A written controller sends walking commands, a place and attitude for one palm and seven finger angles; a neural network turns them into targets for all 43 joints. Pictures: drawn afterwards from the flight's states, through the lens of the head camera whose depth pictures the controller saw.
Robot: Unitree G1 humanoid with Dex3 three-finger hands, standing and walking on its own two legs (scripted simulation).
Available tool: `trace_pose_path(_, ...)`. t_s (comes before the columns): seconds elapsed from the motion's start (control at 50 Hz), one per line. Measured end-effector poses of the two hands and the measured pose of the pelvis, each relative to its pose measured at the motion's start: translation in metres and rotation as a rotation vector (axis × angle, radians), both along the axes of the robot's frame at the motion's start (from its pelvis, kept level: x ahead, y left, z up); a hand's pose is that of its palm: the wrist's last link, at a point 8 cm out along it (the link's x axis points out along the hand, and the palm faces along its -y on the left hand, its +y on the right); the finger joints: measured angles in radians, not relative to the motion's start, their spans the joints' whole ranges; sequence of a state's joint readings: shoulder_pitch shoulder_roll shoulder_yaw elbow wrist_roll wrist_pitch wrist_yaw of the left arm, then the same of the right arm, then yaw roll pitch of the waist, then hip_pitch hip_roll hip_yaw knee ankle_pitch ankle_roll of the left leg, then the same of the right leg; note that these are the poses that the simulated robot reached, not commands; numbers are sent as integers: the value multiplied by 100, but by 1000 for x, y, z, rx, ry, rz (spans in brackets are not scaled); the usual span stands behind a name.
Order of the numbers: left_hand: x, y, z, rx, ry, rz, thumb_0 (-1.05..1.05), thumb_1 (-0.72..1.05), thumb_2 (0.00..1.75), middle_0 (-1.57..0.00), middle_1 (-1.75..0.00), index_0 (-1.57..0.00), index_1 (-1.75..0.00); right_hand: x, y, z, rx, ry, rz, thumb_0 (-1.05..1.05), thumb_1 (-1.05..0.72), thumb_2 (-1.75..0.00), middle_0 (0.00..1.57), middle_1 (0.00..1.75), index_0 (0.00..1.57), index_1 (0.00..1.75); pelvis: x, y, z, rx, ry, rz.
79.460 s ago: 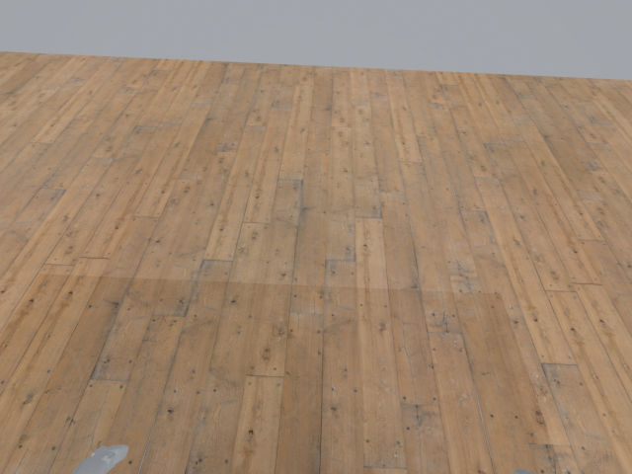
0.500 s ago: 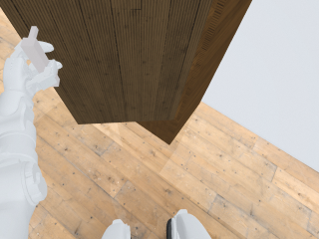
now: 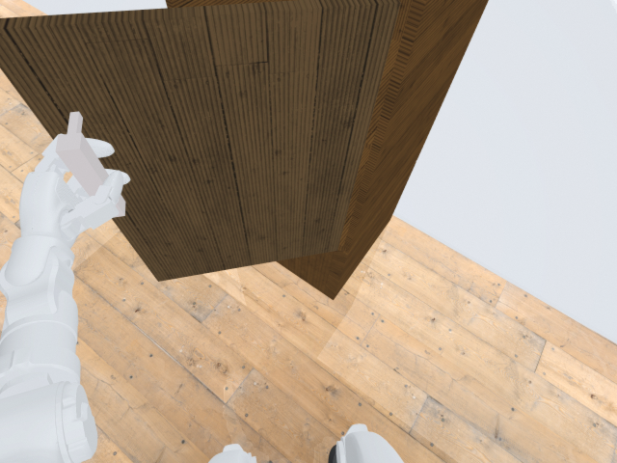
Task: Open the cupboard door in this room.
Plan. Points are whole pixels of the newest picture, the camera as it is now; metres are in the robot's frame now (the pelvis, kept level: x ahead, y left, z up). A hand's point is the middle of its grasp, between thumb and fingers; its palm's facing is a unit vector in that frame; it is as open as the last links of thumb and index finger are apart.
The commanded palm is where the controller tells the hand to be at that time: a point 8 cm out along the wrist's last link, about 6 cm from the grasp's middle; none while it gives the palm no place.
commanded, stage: pull the door open along its arc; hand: left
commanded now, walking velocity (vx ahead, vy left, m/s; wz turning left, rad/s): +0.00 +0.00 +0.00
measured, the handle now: (96, 167) +0.48 +0.26 +0.07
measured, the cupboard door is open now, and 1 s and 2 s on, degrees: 48 79 79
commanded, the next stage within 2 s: open thumb and fingers to let go in 0.62 s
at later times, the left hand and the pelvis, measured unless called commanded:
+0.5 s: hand (162, 300) +0.30 +0.15 +0.07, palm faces +0.45 -0.89 +0.02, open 6.5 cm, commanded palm +0.22 +0.21 +0.07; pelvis +0.00 -0.02 +0.01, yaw +2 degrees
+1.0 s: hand (188, 326) +0.27 +0.12 +0.07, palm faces +0.48 -0.88 +0.00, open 7.8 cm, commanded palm +0.21 +0.16 +0.07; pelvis +0.00 -0.04 +0.01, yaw +4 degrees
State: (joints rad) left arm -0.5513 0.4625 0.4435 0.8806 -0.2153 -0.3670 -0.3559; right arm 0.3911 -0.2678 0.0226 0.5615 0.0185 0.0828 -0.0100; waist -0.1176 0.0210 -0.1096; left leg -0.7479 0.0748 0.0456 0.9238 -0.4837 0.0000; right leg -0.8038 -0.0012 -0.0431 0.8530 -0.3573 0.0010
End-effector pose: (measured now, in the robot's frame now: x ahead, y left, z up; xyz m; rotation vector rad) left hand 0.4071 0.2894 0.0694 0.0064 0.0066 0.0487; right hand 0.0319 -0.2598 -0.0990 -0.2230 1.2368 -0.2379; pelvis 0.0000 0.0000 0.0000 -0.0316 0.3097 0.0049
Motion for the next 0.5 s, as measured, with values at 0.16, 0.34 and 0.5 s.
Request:
trace_pose_path(0.16, -63, -27, -2, -46, -31, 71, 1, 66, 72, -34, -133, -33, -131, 53, 7, 10, 39, -188, 57, 0, -90, -90, 20, 30, 20, 30, 3, 1, 6, 11, -46, -2)
trace_pose_path(0.34, -124, -72, -2, -65, -41, 311, 1, 63, 73, -35, -131, -35, -129, 128, 29, 22, 102, -385, 191, 0, -90, -90, 20, 30, 20, 30, -1, -8, 8, 33, -100, 12)
trace_pose_path(0.5, -153, -101, 1, -28, -14, 420, 0, 62, 73, -36, -129, -34, -131, 153, 37, 27, 125, -423, 249, 0, -90, -90, 20, 30, 20, 30, 1, -22, 11, 39, -137, 34)
